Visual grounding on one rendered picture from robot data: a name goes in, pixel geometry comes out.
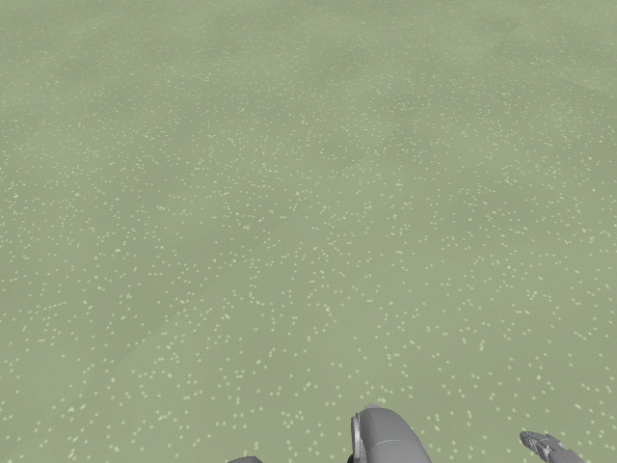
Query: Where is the right robot hand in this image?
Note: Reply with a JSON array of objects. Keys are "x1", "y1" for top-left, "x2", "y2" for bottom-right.
[{"x1": 520, "y1": 431, "x2": 584, "y2": 463}]

